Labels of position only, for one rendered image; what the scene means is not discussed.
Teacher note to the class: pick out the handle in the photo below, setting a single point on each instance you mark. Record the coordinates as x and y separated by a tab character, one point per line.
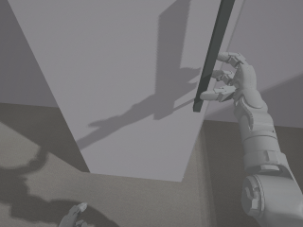
216	40

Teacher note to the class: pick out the left robot hand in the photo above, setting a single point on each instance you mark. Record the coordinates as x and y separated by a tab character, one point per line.
70	220

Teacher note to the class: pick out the robot right forearm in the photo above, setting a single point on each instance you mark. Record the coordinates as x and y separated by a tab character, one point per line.
262	155

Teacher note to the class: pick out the fridge door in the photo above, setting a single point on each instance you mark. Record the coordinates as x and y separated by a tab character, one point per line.
124	74

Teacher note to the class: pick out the right robot hand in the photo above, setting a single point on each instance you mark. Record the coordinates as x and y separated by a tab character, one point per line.
244	78

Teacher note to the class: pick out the robot right upper arm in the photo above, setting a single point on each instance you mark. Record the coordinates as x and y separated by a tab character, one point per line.
273	201

